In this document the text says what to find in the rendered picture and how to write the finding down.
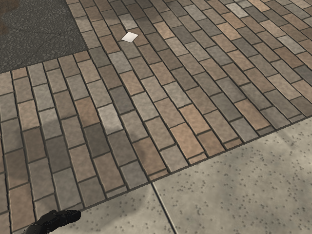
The robot left hand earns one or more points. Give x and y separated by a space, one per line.
52 220

